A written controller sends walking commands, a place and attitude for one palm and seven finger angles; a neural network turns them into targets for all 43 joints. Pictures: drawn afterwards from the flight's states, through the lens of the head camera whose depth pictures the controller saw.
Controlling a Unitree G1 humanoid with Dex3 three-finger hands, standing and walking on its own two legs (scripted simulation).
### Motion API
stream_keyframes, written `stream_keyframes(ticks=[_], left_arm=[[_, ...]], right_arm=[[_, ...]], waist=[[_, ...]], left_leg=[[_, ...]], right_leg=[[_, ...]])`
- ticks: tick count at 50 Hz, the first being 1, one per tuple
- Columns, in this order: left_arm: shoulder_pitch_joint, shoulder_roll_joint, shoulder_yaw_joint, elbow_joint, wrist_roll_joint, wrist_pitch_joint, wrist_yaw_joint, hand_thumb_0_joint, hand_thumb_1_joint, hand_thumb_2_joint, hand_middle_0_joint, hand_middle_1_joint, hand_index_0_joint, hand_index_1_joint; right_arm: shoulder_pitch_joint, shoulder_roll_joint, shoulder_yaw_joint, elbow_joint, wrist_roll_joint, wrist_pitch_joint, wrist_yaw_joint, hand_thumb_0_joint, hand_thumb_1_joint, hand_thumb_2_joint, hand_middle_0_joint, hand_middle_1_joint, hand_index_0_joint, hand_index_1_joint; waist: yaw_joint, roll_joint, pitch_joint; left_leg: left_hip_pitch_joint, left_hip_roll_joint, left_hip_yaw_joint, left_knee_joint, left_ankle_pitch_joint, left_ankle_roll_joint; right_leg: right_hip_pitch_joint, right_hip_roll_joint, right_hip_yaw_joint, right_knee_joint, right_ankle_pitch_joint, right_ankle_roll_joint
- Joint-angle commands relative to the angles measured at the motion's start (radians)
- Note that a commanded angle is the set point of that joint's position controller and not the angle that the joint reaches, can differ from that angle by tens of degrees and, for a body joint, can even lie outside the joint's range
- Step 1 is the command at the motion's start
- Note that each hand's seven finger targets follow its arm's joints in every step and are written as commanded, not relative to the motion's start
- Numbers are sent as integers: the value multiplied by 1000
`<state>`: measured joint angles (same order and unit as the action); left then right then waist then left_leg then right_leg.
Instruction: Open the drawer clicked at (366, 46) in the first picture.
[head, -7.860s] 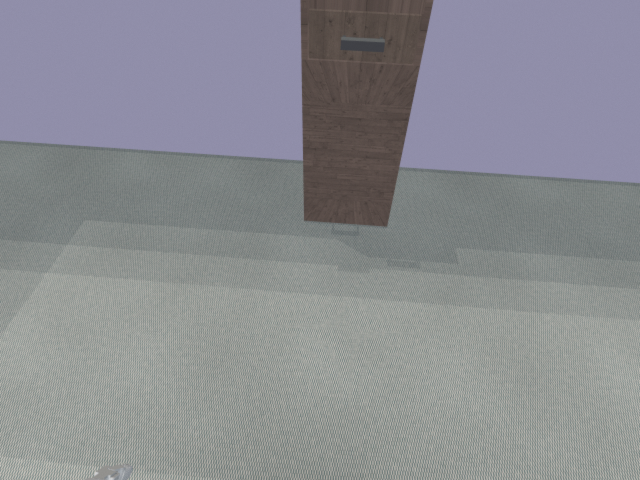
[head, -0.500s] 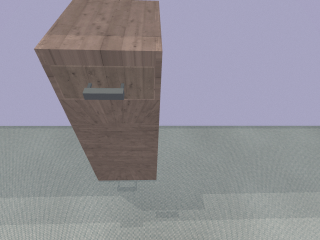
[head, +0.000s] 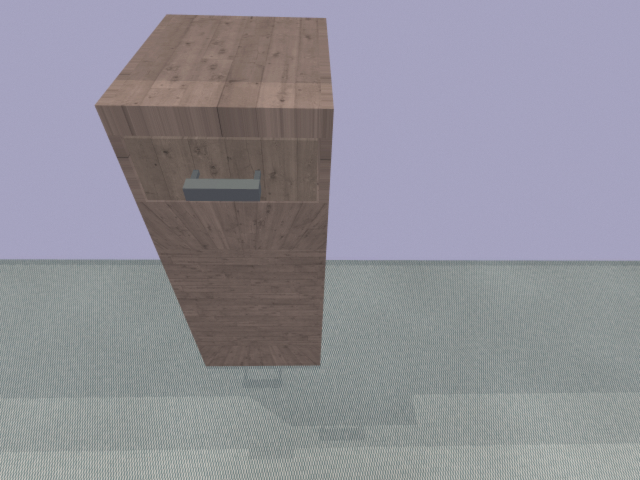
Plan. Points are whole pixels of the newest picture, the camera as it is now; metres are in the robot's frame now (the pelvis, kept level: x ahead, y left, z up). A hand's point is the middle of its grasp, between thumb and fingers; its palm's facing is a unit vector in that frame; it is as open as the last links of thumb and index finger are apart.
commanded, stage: shuffle to correct the standing spot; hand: left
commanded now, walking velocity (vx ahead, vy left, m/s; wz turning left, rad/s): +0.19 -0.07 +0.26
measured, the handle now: (225, 182) +0.59 +0.21 +0.04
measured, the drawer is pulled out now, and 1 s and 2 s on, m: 0.00 0.00 0.00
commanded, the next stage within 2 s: come to a stop and stand still in 0.26 s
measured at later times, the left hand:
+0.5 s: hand out of the picture +0.09 +0.15 -0.18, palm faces +0.06 -0.99 -0.16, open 7.3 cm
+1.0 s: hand out of the picture +0.13 +0.16 -0.18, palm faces +0.17 -0.97 -0.16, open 7.3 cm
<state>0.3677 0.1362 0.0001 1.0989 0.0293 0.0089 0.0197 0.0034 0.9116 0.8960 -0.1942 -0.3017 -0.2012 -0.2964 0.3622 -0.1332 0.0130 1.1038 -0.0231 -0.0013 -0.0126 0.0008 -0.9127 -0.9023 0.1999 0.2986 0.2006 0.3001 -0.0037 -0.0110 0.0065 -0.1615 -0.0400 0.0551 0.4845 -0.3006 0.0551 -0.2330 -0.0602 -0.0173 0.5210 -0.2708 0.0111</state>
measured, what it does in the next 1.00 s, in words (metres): steps on the spot: right foot, then left foot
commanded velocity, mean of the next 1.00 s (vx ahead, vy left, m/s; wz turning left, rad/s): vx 0.02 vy -0.01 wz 0.02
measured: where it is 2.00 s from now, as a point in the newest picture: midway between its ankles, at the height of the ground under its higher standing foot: outside the picture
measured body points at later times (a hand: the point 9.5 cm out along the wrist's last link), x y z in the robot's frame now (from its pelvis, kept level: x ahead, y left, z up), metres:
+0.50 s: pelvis +0.10 -0.02 +0.00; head +0.12 -0.01 +0.45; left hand +0.09 +0.20 -0.16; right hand +0.06 -0.22 -0.15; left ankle +0.01 +0.07 -0.74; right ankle +0.15 -0.14 -0.69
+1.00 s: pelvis +0.08 -0.02 -0.01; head +0.07 +0.00 +0.44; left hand +0.12 +0.22 -0.17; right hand +0.14 -0.24 -0.15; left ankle +0.09 +0.08 -0.74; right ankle +0.13 -0.14 -0.69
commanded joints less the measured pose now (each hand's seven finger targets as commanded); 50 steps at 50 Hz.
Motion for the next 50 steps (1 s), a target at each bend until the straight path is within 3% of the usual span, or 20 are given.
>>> stream_keyframes(ticks=[1, 4, 8, 11, 12, 13, 14, 18, 24, 27, 28, 29, 30, 32, 34, 42, 44, 45, 47, 50], left_arm=[[68, 60, 17, -45, 4, -26, -2, 0, 900, 900, -200, -300, -200, -300], [117, 75, 28, -38, 0, -36, -4, 0, 900, 900, -200, -300, -200, -300], [207, 130, 51, -7, -10, -50, 11, 0, 900, 900, -200, -300, -200, -300], [124, 115, 49, -24, -4, -56, 13, 0, 900, 900, -200, -300, -200, -300], [88, 86, 42, -34, -7, -50, 9, 0, 900, 900, -200, -300, -200, -300], [69, 34, 32, -45, -12, -47, 2, 0, 900, 900, -200, -300, -200, -300], [19, 17, 22, -78, -11, -55, 0, 0, 900, 900, -200, -300, -200, -300], [-47, 28, 37, -84, -5, -56, -18, 0, 900, 900, -200, -300, -200, -300], [-59, -17, 21, -93, -21, -39, -13, 0, 900, 900, -200, -300, -200, -300], [74, 74, 38, -58, -19, -42, -1, 0, 900, 900, -200, -300, -200, -300], [103, 138, 50, -60, -14, -47, 9, 0, 900, 900, -200, -300, -200, -300], [113, 197, 66, -61, -11, -52, 16, 0, 900, 900, -200, -300, -200, -300], [144, 235, 76, -65, -10, -49, 16, 0, 900, 900, -200, -300, -200, -300], [47, 182, 71, -95, -11, -37, 30, 0, 900, 900, -200, -300, -200, -300], [-63, 162, 66, -136, -4, -18, 34, 0, 900, 900, -200, -300, -200, -300], [-180, 174, 89, -215, -2, 30, 20, 0, 900, 900, -200, -300, -200, -300], [-181, 60, 63, -245, -20, 46, 16, 0, 900, 900, -200, -300, -200, -300], [-178, 88, 68, -249, -19, 48, 15, 0, 900, 900, -200, -300, -200, -300], [-97, 73, 73, -195, 0, 42, -2, 0, 900, 900, -200, -300, -200, -300], [-19, 60, 58, -143, 1, 20, -14, 0, 900, 900, -200, -300, -200, -300]], right_arm=[[27, -133, -31, -49, 1, -16, -11, 0, -900, -900, 200, 300, 200, 300], [22, -102, -28, -60, 1, -22, -8, 0, -900, -900, 200, 300, 200, 300], [8, -43, -22, -80, 0, -30, -1, 0, -900, -900, 200, 300, 200, 300], [47, -30, -18, -64, 4, -45, 5, 0, -900, -900, 200, 300, 200, 300], [124, -35, -18, -27, 4, -51, 5, 0, -900, -900, 200, 300, 200, 300], [242, -113, -37, 17, -5, -61, -5, 0, -900, -900, 200, 300, 200, 300], [332, -162, -49, 41, -11, -61, -22, 0, -900, -900, 200, 300, 200, 300], [200, -112, -29, 5, -8, -76, -31, 0, -900, -900, 200, 300, 200, 300], [81, -115, -21, -17, -2, -69, -47, 0, -900, -900, 200, 300, 200, 300], [67, -129, -37, -21, 16, -48, -42, 0, -900, -900, 200, 300, 200, 300], [91, -106, -44, -25, 21, -41, -37, 0, -900, -900, 200, 300, 200, 300], [157, -76, -53, -22, 26, -32, -32, 0, -900, -900, 200, 300, 200, 300], [178, -62, -62, -30, 35, -27, -37, 0, -900, -900, 200, 300, 200, 300], [82, -37, -59, -51, 34, 0, -39, 0, -900, -900, 200, 300, 200, 300], [43, -31, -58, -58, 26, 21, -24, 0, -900, -900, 200, 300, 200, 300], [142, -31, -63, -61, 10, 20, -1, 0, -900, -900, 200, 300, 200, 300], [79, -165, -82, -115, -11, 8, -10, 0, -900, -900, 200, 300, 200, 300], [-36, -186, -77, -161, -17, 14, -16, 0, -900, -900, 200, 300, 200, 300], [-165, -147, -62, -180, -20, -1, -18, 0, -900, -900, 200, 300, 200, 300], [-119, -143, -55, -166, -12, -21, -19, 0, -900, -900, 200, 300, 200, 300]], waist=[[18, 41, 163], [31, -31, 175], [38, -205, 127], [-23, -109, 104], [-49, 9, 102], [-90, 237, 84], [-114, 320, 74], [-51, 96, 151], [-1, 173, 68], [57, 98, 14], [58, -2, -35], [43, -139, -117], [46, -207, -203], [40, -219, -132], [10, -225, -56], [-56, -79, -12], [-56, 406, 111], [-15, 302, 153], [56, 226, 109], [33, 128, 50]], left_leg=[[-233, 174, -220, -220, -351, 61], [-305, 109, -160, -95, -275, 49], [-362, 23, 16, 260, -144, 15], [-172, 53, 18, 79, -109, 13], [-28, 66, -22, -26, -19, 18], [99, 235, -279, -124, 52, 75], [235, 400, -499, -225, 265, 157], [136, 385, -309, -187, 598, 207], [52, 240, -46, -100, 933, 83], [12, 202, -44, 22, 695, 22], [-79, 155, -29, 122, 457, -8], [-198, 45, 0, 308, 51, -37], [-186, -3, -12, 513, -341, -45], [-219, 38, -83, 656, -381, -47], [-239, 56, -67, 636, -325, -59], [59, 37, 25, 16, 7, -57], [-232, 360, -457, -356, -309, 52], [-418, 401, -470, -417, -422, 125], [-440, 307, -359, -380, -350, 93], [-204, 255, -236, -314, -212, 88]], right_leg=[[-9, 1, -12, -19, -154, -48], [35, -45, 74, -80, -216, -73], [103, -221, 304, -258, -238, -172], [-12, -191, 167, -152, -52, -169], [-111, -103, 52, -36, -60, -125], [-278, 13, -65, 217, -97, -66], [-468, 62, -100, 432, -287, -41], [-494, -34, -15, 608, -162, -46], [-158, 30, -92, 160, 67, -22], [62, 14, -84, -54, 375, -18], [183, -77, 8, 4, 711, -43], [306, -257, 200, 60, 1138, -149], [310, -393, 253, 13, 1316, -264], [154, -382, 238, -52, 1108, -301], [25, -315, 133, -93, 846, -247], [-302, -155, 65, -73, -177, -94], [-372, 54, -49, 329, -283, -1], [-270, 21, 63, 431, -189, -21], [-192, 37, 56, 569, -69, -20], [-236, 46, 7, 518, -55, -12]])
